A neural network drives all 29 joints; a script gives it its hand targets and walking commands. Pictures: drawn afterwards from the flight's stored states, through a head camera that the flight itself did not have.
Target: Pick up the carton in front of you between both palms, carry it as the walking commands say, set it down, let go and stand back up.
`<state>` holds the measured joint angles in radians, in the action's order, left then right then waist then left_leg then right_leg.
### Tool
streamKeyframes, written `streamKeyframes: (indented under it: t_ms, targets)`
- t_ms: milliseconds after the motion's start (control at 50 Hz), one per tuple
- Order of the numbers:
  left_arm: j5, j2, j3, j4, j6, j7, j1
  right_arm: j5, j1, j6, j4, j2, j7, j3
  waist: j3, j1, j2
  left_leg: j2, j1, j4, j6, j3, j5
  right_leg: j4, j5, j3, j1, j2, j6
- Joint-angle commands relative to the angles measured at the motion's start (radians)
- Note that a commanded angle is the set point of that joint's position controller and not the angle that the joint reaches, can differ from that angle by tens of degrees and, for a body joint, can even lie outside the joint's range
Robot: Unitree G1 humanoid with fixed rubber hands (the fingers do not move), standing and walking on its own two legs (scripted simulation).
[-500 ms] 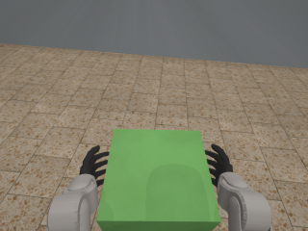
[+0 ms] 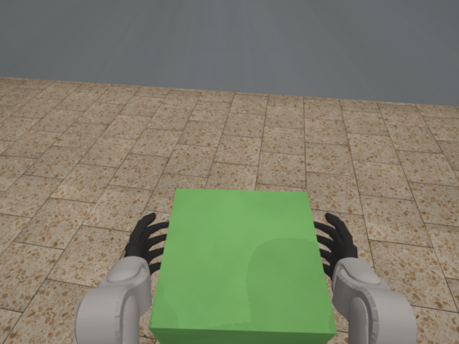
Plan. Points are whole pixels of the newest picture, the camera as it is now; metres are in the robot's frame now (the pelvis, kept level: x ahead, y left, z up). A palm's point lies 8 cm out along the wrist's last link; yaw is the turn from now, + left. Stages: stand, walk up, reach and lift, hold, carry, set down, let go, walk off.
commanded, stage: carry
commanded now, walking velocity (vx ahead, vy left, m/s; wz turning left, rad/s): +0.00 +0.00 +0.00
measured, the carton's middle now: (238, 283) +0.24 +0.00 +0.01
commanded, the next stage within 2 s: none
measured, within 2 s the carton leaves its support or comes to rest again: neither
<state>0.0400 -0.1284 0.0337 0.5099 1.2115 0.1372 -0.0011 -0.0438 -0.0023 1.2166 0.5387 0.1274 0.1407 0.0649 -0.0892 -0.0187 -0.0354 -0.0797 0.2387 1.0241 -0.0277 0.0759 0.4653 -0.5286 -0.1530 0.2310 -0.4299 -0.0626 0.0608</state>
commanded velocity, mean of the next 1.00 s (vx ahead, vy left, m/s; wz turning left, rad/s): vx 0.00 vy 0.00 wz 0.00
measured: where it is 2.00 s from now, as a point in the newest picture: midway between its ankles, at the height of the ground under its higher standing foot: outside the picture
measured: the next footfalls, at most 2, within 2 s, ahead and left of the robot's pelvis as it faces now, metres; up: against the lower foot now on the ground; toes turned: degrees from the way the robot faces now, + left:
left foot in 0.28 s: +0.26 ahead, +0.12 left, +0.00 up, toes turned -21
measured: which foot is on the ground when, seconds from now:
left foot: up 0.00-0.26, down 0.28-1.00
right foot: down 0.00-1.00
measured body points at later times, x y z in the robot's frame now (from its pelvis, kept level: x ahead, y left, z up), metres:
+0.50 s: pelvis +0.20 +0.02 +0.00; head +0.19 +0.04 +0.45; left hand +0.47 +0.16 +0.09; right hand +0.46 -0.14 +0.09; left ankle +0.23 +0.11 -0.73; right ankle +0.08 -0.09 -0.73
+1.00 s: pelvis +0.19 +0.01 +0.00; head +0.18 +0.02 +0.45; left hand +0.49 +0.14 +0.02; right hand +0.47 -0.16 +0.02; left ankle +0.23 +0.11 -0.73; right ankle +0.08 -0.09 -0.73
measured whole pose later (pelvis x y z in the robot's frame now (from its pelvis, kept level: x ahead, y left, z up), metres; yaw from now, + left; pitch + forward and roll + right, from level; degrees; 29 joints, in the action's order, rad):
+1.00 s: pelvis +0.19 +0.01 +0.00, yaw -4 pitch +2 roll +1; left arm 0.22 -0.13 0.13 -0.14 0.73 0.03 -0.16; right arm -0.22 0.17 0.71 -0.15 0.13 0.04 0.15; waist -0.08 0.00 0.01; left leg -0.06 0.37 0.56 0.04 0.21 0.23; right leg -0.51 -0.43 0.16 -0.11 -0.07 -0.02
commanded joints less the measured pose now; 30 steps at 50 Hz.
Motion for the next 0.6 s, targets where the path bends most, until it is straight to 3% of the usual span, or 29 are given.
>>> streamKeyframes:
  t_ms: [0, 20, 40, 120, 200, 240, 260, 280, 300, 320, 360, 400, 460, 520, 580]
  targets:
    - [-0.286, -0.792, -0.607, 0.139, -0.023, -0.124, -0.336, 0.281, 0.344, -0.018, 0.101, 0.798, -0.116, -0.674, -0.265, -0.003, 0.111, -0.023, 0.354, 0.165, 0.031, -0.062, -0.045, 0.215, 0.663, -0.355, 0.53, -0.302, 0.097]
    - [-0.29, -0.823, -0.618, 0.146, -0.034, -0.135, -0.351, 0.277, 0.344, -0.03, 0.099, 0.84, -0.124, -0.685, -0.262, 0.004, 0.118, -0.037, 0.308, 0.042, 0.031, -0.056, -0.101, 0.239, 0.615, -0.286, 0.491, -0.267, 0.051]
    - [-0.295, -0.841, -0.63, 0.153, -0.044, -0.144, -0.362, 0.269, 0.335, -0.04, 0.095, 0.865, -0.128, -0.689, -0.269, 0.006, 0.145, -0.016, 0.266, -0.036, 0.025, -0.024, -0.127, 0.255, 0.595, -0.243, 0.472, -0.246, 0.039]
    - [-0.302, -0.824, -0.644, 0.166, -0.06, -0.164, -0.329, 0.242, 0.288, -0.065, 0.097, 0.872, -0.122, -0.69, -0.253, 0.011, 0.187, 0.027, 0.18, -0.334, 0.007, 0.043, -0.196, 0.243, 0.658, -0.101, 0.432, -0.199, 0.052]
    - [-0.289, -0.765, -0.633, 0.18, -0.048, -0.151, -0.296, 0.254, 0.303, -0.047, 0.139, 0.804, -0.114, -0.69, -0.229, 0.001, 0.216, 0.039, 0.107, -0.494, 0.007, 0.089, -0.377, 0.198, 0.554, -0.064, 0.399, -0.182, 0.028]
    - [-0.272, -0.721, -0.618, 0.173, -0.031, -0.138, -0.307, 0.254, 0.303, -0.03, 0.127, 0.754, -0.113, -0.675, -0.196, 0.011, 0.17, 0.026, 0.006, -0.642, 0.008, 0.111, -0.54, 0.126, 0.406, -0.042, 0.344, -0.148, -0.018]
    - [-0.26, -0.696, -0.61, 0.161, -0.022, -0.131, -0.314, 0.253, 0.302, -0.02, 0.119, 0.723, -0.112, -0.662, -0.18, 0.014, 0.14, -0.005, -0.064, -0.676, 0.005, 0.095, -0.607, 0.09, 0.314, -0.047, 0.296, -0.135, -0.042]
    - [-0.247, -0.667, -0.597, 0.141, -0.013, -0.122, -0.313, 0.252, 0.304, -0.009, 0.109, 0.681, -0.111, -0.646, -0.18, 0.009, 0.084, -0.081, -0.159, -0.654, 0.009, 0.032, -0.811, 0.05, 0.162, -0.046, 0.213, -0.117, -0.066]
    - [-0.241, -0.646, -0.601, 0.142, -0.002, -0.113, -0.33, 0.251, 0.326, -0.003, 0.088, 0.655, -0.11, -0.634, -0.201, 0.005, -0.027, -0.168, -0.244, -0.575, 0.069, -0.041, -1.081, 0.039, 0.004, -0.086, 0.157, -0.085, -0.093]
    - [-0.242, -0.625, -0.6, 0.145, 0.011, -0.108, -0.332, 0.255, 0.312, -0.001, 0.049, 0.653, -0.111, -0.623, -0.226, 0.011, -0.105, -0.201, -0.251, -0.573, 0.122, -0.095, -1.026, 0.05, -0.119, -0.106, 0.159, -0.07, -0.1]
    - [-0.248, -0.63, -0.61, 0.131, 0.021, -0.111, -0.383, 0.252, 0.317, 0.0, 0.008, 0.67, -0.118, -0.601, -0.221, 0.011, -0.085, -0.17, -0.176, -0.595, 0.125, -0.095, -0.961, 0.064, -0.084, -0.127, 0.233, -0.072, -0.101]
    - [-0.251, -0.653, -0.617, 0.088, 0.017, -0.12, -0.402, 0.244, 0.327, -0.004, -0.028, 0.686, -0.128, -0.59, -0.229, 0.014, -0.066, -0.129, -0.158, -0.551, 0.096, -0.047, -0.999, 0.069, 0.033, -0.123, 0.266, -0.077, -0.104]
    - [-0.229, -0.681, -0.611, 0.009, -0.009, -0.142, -0.399, 0.232, 0.348, -0.026, -0.081, 0.709, -0.152, -0.595, -0.278, 0.016, -0.022, -0.111, -0.19, -0.496, 0.097, -0.016, -1.04, 0.047, 0.181, -0.116, 0.278, -0.079, -0.107]
    - [-0.197, -0.697, -0.588, -0.068, -0.059, -0.169, -0.407, 0.206, 0.374, -0.072, -0.135, 0.718, -0.178, -0.591, -0.299, 0.016, 0.002, -0.11, -0.211, -0.472, 0.106, -0.006, -1.106, 0.03, 0.208, -0.108, 0.271, -0.068, -0.11]
    - [-0.158, -0.705, -0.555, -0.135, -0.132, -0.192, -0.422, 0.177, 0.405, -0.142, -0.186, 0.718, -0.203, -0.575, -0.294, 0.017, 0.011, -0.106, -0.198, -0.468, 0.107, 0.0, -1.076, 0.047, 0.204, -0.109, 0.279, -0.065, -0.108]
